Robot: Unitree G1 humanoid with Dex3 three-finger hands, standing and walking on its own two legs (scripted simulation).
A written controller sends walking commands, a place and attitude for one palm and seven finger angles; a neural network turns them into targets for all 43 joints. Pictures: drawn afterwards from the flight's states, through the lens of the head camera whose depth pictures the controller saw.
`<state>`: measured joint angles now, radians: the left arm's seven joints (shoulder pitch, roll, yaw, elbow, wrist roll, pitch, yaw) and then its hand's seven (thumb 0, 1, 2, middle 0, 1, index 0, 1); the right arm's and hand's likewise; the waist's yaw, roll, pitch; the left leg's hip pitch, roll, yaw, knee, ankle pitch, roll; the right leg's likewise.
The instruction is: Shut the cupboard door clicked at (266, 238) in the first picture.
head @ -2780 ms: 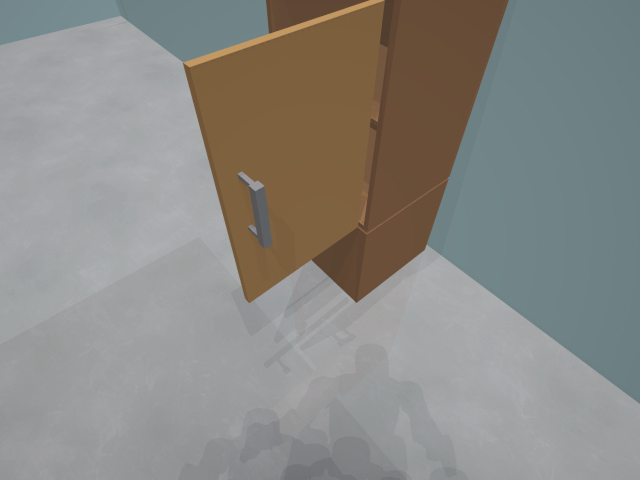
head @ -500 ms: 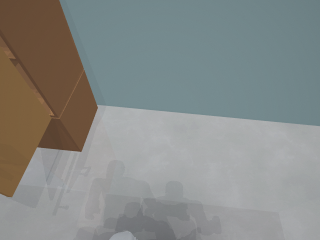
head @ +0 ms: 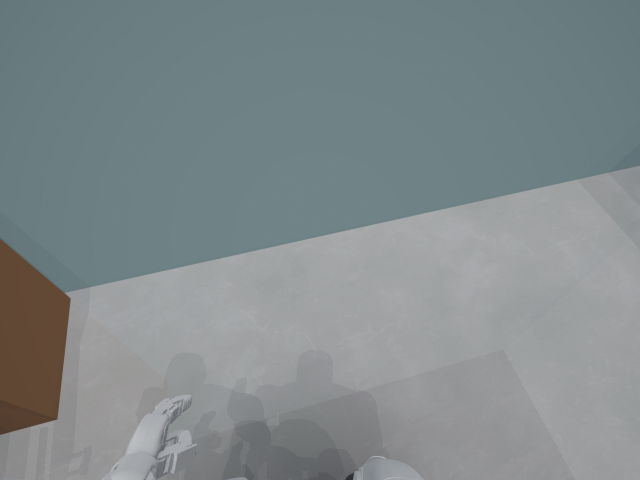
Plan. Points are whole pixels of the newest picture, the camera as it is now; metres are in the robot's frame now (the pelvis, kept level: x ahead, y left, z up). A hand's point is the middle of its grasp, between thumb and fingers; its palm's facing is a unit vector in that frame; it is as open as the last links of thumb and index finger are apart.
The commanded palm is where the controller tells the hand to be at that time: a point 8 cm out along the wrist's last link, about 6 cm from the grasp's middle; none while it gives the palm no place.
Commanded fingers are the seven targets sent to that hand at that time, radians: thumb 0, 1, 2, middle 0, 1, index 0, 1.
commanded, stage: walk to a spot facing it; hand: left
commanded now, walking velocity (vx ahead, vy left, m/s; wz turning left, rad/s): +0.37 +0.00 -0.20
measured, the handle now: out of the picture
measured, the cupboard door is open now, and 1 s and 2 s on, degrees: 92 92 92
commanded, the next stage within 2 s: turn to face it in 0.66 s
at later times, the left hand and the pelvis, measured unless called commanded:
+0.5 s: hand (200, 394) +0.25 +0.18 -0.15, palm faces -0.05 -0.98 -0.19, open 7.3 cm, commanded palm none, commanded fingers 0.00 0.90 0.90 -0.20 -0.30 -0.20 -0.30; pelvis +0.22 -0.01 +0.02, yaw -7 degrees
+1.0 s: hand (263, 288) +0.45 +0.11 -0.18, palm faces -0.03 -0.99 -0.16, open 7.3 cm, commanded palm none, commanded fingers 0.00 0.90 0.90 -0.20 -0.30 -0.20 -0.30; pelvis +0.43 -0.07 +0.00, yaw -4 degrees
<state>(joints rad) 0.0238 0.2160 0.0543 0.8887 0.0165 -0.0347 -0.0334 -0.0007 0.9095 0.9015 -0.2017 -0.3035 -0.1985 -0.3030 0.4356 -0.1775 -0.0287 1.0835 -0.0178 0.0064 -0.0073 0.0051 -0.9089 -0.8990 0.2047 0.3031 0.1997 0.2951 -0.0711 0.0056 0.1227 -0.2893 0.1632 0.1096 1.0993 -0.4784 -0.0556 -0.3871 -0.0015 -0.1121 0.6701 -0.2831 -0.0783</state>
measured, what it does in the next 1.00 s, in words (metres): walks ahead: left foot, then right foot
